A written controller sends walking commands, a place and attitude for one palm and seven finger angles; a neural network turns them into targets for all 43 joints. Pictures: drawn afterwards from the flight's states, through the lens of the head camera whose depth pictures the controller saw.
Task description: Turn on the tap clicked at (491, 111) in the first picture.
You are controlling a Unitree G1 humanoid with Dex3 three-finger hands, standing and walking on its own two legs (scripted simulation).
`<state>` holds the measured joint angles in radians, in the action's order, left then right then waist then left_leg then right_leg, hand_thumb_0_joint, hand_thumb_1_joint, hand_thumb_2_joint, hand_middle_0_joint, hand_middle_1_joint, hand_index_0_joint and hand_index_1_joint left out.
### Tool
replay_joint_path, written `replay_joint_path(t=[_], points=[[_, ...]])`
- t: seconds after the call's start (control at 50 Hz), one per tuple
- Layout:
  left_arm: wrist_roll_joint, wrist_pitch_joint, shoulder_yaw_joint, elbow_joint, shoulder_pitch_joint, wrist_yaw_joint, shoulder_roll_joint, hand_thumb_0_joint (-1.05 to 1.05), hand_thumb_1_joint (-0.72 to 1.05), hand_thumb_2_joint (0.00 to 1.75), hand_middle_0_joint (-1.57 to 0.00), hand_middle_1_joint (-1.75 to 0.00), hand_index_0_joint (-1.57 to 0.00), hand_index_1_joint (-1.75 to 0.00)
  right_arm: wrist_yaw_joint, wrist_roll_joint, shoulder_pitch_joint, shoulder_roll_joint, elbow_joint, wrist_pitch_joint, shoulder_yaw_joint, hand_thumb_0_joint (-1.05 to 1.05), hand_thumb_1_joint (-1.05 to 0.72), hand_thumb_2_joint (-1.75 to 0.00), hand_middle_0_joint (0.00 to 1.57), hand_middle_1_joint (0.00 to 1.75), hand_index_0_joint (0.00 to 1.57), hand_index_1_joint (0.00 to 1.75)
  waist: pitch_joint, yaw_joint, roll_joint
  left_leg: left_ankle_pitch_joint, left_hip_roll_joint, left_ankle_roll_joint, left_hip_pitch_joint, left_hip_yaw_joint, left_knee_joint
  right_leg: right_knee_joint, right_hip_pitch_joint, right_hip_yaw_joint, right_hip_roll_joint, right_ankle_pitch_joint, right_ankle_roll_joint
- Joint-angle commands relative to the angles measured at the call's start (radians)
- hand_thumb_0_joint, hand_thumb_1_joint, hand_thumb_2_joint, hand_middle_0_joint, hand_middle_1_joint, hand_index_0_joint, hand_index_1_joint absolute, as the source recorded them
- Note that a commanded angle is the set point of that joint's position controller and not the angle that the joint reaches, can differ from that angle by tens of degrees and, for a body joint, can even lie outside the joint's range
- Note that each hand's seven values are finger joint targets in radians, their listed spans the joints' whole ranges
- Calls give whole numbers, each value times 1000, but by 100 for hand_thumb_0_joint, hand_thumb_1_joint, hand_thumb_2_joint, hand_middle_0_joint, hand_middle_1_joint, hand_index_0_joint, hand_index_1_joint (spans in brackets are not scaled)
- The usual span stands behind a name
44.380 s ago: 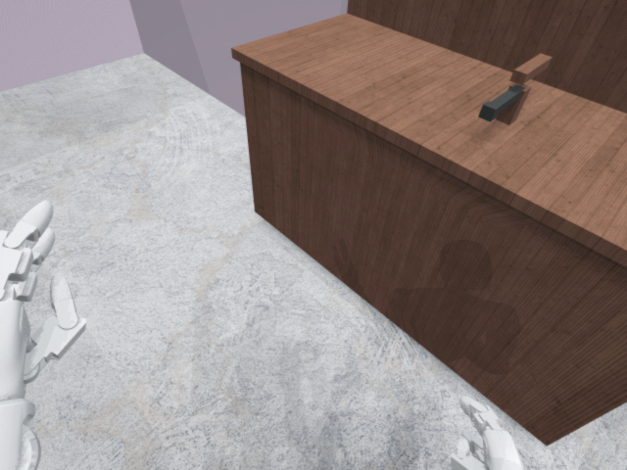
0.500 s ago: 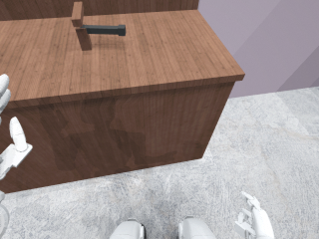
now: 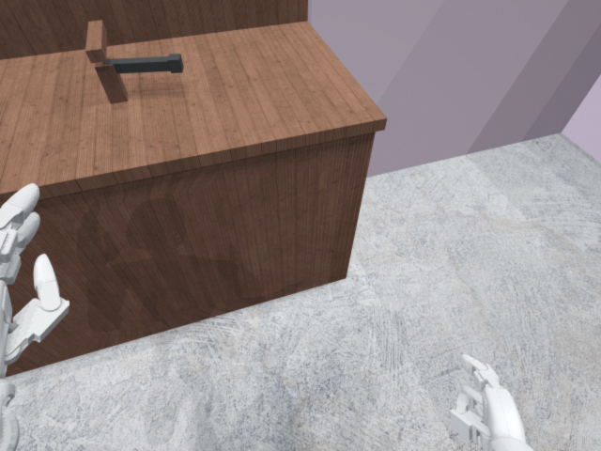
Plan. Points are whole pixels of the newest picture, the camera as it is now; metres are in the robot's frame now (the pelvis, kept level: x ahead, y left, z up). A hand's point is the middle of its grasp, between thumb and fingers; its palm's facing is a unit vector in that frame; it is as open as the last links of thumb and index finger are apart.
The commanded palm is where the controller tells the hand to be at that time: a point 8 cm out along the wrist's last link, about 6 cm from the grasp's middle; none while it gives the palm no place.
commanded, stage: stop stepping back and stand still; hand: left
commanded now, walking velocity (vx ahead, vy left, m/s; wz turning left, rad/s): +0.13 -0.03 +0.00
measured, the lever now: (175, 63) +0.83 +0.27 +0.09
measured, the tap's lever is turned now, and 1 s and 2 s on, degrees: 79 79 79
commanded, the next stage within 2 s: stand and check the lever's angle in 1.14 s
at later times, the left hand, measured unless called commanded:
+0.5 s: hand (11, 387) +0.16 +0.24 +0.16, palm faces +0.46 -0.81 -0.37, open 7.4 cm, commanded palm +0.10 +0.27 +0.18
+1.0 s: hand (46, 343) +0.20 +0.23 +0.16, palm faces +0.41 -0.82 -0.39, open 7.4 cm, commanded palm +0.14 +0.27 +0.18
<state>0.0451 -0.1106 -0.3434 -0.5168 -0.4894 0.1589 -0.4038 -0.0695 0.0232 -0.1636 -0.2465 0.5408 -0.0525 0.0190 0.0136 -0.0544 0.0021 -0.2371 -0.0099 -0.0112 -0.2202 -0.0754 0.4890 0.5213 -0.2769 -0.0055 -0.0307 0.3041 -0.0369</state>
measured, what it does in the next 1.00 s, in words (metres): stands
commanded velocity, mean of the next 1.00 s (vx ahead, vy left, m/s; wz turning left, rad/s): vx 0.08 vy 0.00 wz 0.00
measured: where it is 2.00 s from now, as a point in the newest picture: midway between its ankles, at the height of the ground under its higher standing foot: outside the picture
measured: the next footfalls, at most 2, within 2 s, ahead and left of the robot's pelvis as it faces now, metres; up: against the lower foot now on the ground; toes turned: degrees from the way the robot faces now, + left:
none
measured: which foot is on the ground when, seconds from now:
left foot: down 0.00-1.00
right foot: down 0.00-1.00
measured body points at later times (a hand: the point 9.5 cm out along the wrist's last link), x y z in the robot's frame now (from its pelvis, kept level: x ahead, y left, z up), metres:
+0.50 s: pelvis -0.06 -0.01 -0.01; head -0.08 -0.02 +0.44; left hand +0.13 +0.28 +0.18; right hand +0.09 -0.23 -0.10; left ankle -0.06 +0.11 -0.74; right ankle -0.05 -0.09 -0.71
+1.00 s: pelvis -0.02 -0.01 +0.00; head +0.00 -0.02 +0.45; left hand +0.17 +0.27 +0.18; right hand +0.17 -0.26 -0.07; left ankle -0.01 +0.10 -0.74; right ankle -0.03 -0.10 -0.74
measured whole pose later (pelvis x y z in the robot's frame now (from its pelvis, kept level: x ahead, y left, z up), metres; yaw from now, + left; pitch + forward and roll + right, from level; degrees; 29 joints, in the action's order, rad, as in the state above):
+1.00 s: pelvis -0.02 -0.01 +0.00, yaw +0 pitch -1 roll +0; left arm 0.04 -0.13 -0.33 -0.47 -0.46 0.16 -0.34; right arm -0.06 0.01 -0.18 -0.23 0.58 -0.11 0.02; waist -0.05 0.01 -0.02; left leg -0.25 0.04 0.00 -0.23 -0.06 0.50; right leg 0.47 -0.18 0.06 -0.04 0.28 -0.05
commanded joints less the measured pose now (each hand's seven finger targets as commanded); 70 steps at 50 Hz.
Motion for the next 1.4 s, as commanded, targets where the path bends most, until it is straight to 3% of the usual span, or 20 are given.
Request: replay_joint_path(t=[0.0, 0.06, 0.14, 0.18, 0.24, 0.28, 0.32, 0.36, 0.4, 0.52, 0.54, 0.56, 0.58, 0.6, 0.64, 0.68, 0.74, 0.8, 0.96, 1.38], points=[[13, -49, -152, -258, -79, 30, -168, 0, 90, 90, -20, -30, -20, -30, 6, 28, 51, -113, -168, -44, 54, 0, -90, -90, 20, 30, 20, 30, 235, 67, -100, 734, 212, -37, 296, 124, -19, 22, 11, -64, 83, -170, 32], [-4, -69, -133, -286, -22, 36, -156, 0, 90, 90, -20, -30, -20, -30, 13, -16, 40, -98, -133, -58, 28, 0, -90, -90, 20, 30, 20, 30, 110, 38, -234, 706, 206, -27, 151, 160, -77, 51, -26, 23, 42, -24, 38], [-4, -83, -112, -208, 68, 48, -134, 0, 90, 90, -20, -30, -20, -30, -4, -18, 37, -114, -97, -86, 30, 0, -90, -90, 20, 30, 20, 30, 51, 41, -129, -7, 173, -51, -105, 136, -111, -56, 128, 0, 52, -36, 29], [-6, -82, -100, -139, 103, 47, -128, 0, 90, 90, -20, -30, -20, -30, -9, -27, 33, -115, -85, -86, 35, 0, -90, -90, 20, 30, 20, 30, 1, 36, -4, -338, 92, -42, -165, 102, -37, -168, 57, -136, 109, 166, -11], [-15, -75, -57, -92, 173, 32, -107, 0, 90, 90, -20, -30, -20, -30, -7, -21, 19, -95, -67, -73, 38, 0, -90, -90, 20, 30, 20, 30, -33, 33, 155, -278, 15, -14, -143, 29, 296, -367, -91, -448, 291, 461, -121], [-16, -82, -61, -90, 232, 31, -115, 0, 90, 90, -20, -30, -20, -30, -2, -21, 8, -86, -58, -77, 30, 0, -90, -90, 20, 30, 20, 30, 17, 26, 144, -209, 37, -18, -95, 35, 227, -284, -40, -363, 287, 302, -131], [-15, -83, -48, -84, 234, 33, -102, 0, 90, 90, -20, -30, -20, -30, -8, -27, 2, -88, -55, -79, 21, 0, -90, -90, 20, 30, 20, 30, 19, 14, 1, -238, 68, -39, 45, 86, 8, -109, -126, -202, 195, 261, -77], [-16, -84, -40, -105, 230, 41, -86, 0, 90, 90, -20, -30, -20, -30, -15, -29, 23, -101, -68, -82, 12, 0, -90, -90, 20, 30, 20, 30, -41, 29, -248, -478, 263, -116, 64, 399, -268, 213, -258, 17, 4, 177, 18], [-28, -78, -92, -115, 242, 47, -149, 0, 90, 90, -20, -30, -20, -30, -14, -30, 31, -66, -63, -94, 10, 0, -90, -90, 20, 30, 20, 30, -36, 36, -192, -518, 326, -174, -70, 458, -321, 469, -218, -2, 24, 151, 34], [-21, -76, -101, -140, 162, 41, -132, 0, 90, 90, -20, -30, -20, -30, -6, -32, 51, -80, -65, -130, 3, 0, -90, -90, 20, 30, 20, 30, -35, 61, -112, -274, 200, -84, -190, 170, -115, -55, 125, 64, 43, 42, 34], [-20, -79, -93, -136, 152, 37, -123, 0, 90, 90, -20, -30, -20, -30, -2, -31, 42, -77, -65, -131, 6, 0, -90, -90, 20, 30, 20, 30, -18, 53, -18, -190, 140, -55, -216, 103, 18, -134, 166, -31, 93, 0, -1], [-19, -82, -105, -141, 154, 33, -145, 0, 90, 90, -20, -30, -20, -30, 2, -28, 41, -68, -68, -132, 14, 0, -90, -90, 20, 30, 20, 30, 11, 46, 139, -160, 60, -20, -268, 27, 210, -209, 182, -295, 239, -31, -72], [-13, -90, -126, -163, 177, 32, -166, 0, 90, 90, -20, -30, -20, -30, 9, -23, 44, -62, -67, -133, 14, 0, -90, -90, 20, 30, 20, 30, 34, 47, 210, -194, 20, 4, -307, 4, 356, -259, 211, -436, 352, -171, -135], [-8, -97, -112, -163, 185, 25, -146, 0, 90, 90, -20, -30, -20, -30, 18, -13, 45, -64, -62, -135, 27, 0, -90, -90, 20, 30, 20, 30, 62, 49, 155, -248, 26, 17, -304, 51, 465, -255, 222, -439, 373, -262, -151], [-1, -101, -133, -142, 96, 21, -139, 0, 90, 90, -20, -30, -20, -30, 26, -11, 20, -56, -65, -129, 22, 0, -90, -90, 20, 30, 20, 30, 78, 52, 51, -243, 51, 18, -262, 80, 391, -181, 249, -325, 344, -520, -150], [-2, -118, -154, -127, 33, 25, -132, 0, 90, 90, -20, -30, -20, -30, 23, -17, 24, -41, -69, -109, 13, 0, -90, -90, 20, 30, 20, 30, 106, 49, 77, -164, 46, 17, -195, 40, 226, -117, 276, -184, 287, -632, -115], [8, -117, -129, -100, 28, 23, -99, 0, 90, 90, -20, -30, -20, -30, 13, -20, 24, -50, -74, -96, 17, 0, -90, -90, 20, 30, 20, 30, 116, 37, 90, 64, 27, 13, -25, 5, 2, -86, 214, -84, 208, -489, -41], [14, -109, -100, -164, 57, 22, -98, 0, 90, 90, -20, -30, -20, -30, 2, -7, 46, -88, -97, -101, 40, 0, -90, -90, 20, 30, 20, 30, 82, 59, -66, 248, 164, -34, 93, 143, -74, -83, 70, -48, 113, -204, 30], [-1, -91, -95, -195, 98, 29, -111, 0, 90, 90, -20, -30, -20, -30, -1, -10, 41, -84, -105, -107, 35, 0, -90, -90, 20, 30, 20, 30, 125, 55, -66, 329, 136, -15, 81, 93, -19, -104, 152, -54, 114, -389, 21], [10, -67, -84, -151, 95, 22, -105, 0, 90, 90, -20, -30, -20, -30, -8, -21, 63, -78, -116, -86, 15, 0, -90, -90, 20, 30, 20, 30, 97, 57, -39, 181, 115, -8, 46, 92, -88, -175, 132, -43, 96, -278, 26]])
